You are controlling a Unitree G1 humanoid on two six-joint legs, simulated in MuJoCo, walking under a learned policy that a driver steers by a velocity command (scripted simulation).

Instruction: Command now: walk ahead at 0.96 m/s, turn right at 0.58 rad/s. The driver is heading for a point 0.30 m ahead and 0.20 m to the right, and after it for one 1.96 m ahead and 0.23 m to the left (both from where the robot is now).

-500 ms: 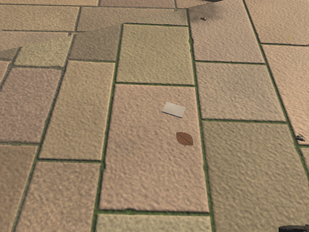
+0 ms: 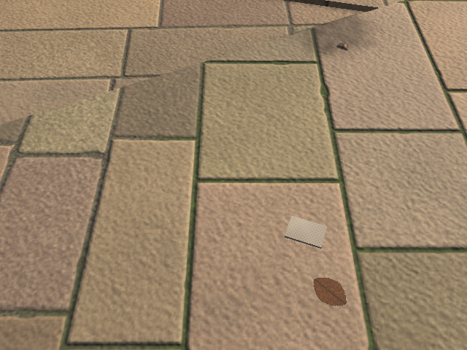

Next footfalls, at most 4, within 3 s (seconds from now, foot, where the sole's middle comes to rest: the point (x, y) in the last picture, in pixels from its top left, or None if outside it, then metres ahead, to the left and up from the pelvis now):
0.04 right None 0.23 -0.03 -0.74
0.50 left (219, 257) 0.72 0.05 -0.74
0.90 right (263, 150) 1.15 -0.11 -0.74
1.32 left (156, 102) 1.41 0.30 -0.74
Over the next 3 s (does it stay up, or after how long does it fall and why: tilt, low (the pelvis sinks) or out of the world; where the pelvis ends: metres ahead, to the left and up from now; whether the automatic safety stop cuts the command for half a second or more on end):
stays up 2.45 0.58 -0.11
